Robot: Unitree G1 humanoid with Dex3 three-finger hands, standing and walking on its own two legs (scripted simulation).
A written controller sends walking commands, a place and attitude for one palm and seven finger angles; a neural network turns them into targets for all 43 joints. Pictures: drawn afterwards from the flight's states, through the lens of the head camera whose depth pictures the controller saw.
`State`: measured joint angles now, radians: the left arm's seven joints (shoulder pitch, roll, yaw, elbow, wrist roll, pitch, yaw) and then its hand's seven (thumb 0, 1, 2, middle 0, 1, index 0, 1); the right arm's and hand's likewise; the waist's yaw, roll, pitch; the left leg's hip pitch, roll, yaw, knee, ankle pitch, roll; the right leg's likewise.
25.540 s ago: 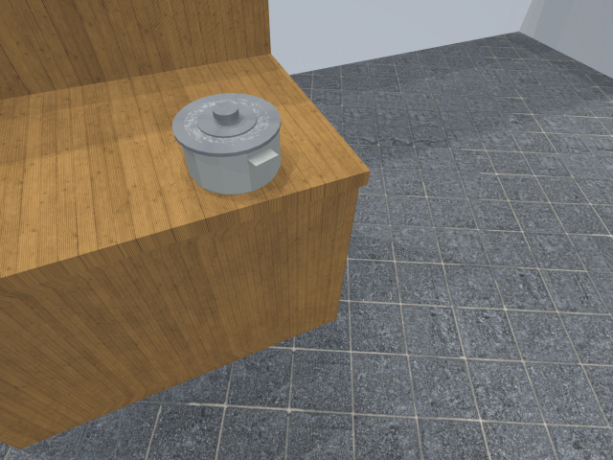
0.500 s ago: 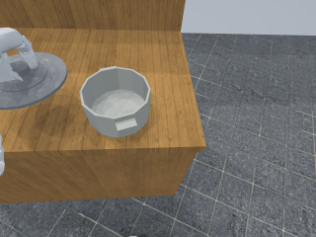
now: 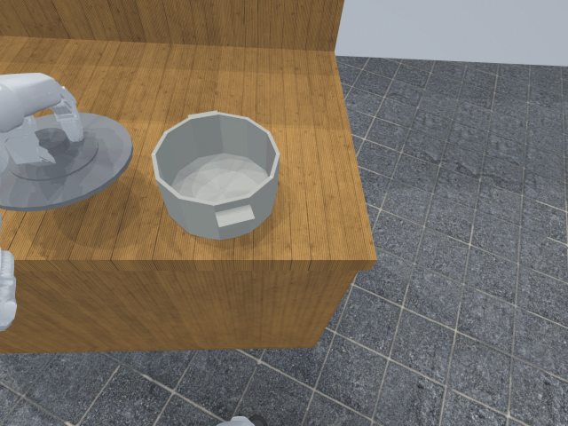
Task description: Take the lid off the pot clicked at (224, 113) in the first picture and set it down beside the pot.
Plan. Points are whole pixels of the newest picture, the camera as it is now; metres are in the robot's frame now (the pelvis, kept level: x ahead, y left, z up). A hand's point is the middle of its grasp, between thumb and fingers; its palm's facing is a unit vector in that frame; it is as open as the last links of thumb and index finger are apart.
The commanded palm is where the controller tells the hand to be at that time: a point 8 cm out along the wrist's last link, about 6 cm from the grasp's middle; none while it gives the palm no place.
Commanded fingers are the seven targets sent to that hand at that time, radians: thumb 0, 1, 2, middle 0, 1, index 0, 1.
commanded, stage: lower the lid onto the table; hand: left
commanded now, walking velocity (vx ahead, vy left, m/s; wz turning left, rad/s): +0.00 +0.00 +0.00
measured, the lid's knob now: (48, 142) +0.47 +0.33 +0.11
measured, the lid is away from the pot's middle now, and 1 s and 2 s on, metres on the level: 0.23 0.24 0.25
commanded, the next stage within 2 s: open the fingers wide in 1.50 s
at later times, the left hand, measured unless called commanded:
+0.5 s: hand (52, 144) +0.47 +0.33 +0.11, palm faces -0.45 -0.11 -0.89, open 7.7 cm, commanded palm +0.49 +0.32 +0.18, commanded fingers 0.00 0.62 1.01 -0.85 -1.03 -0.85 -1.01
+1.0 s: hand (48, 176) +0.44 +0.34 +0.07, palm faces -0.50 -0.10 -0.86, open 7.7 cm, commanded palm +0.49 +0.33 +0.14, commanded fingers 0.00 0.62 1.01 -0.85 -1.03 -0.85 -1.01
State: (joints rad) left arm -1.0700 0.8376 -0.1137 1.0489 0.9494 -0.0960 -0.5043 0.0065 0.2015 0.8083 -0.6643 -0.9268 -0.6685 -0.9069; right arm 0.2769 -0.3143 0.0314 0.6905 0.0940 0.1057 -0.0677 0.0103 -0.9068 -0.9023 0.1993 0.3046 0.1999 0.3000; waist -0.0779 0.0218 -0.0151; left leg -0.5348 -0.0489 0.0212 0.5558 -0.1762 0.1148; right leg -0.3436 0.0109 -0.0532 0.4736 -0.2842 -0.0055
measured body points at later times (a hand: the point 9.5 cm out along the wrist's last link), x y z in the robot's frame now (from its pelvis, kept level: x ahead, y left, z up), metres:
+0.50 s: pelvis +0.01 +0.01 +0.00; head +0.09 +0.03 +0.44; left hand +0.49 +0.33 +0.16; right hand +0.03 -0.28 -0.11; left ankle +0.06 +0.04 -0.73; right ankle -0.03 -0.15 -0.73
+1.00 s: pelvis +0.00 +0.01 -0.01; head +0.08 +0.03 +0.43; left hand +0.46 +0.34 +0.12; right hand +0.03 -0.28 -0.11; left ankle +0.06 +0.04 -0.73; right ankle -0.03 -0.15 -0.73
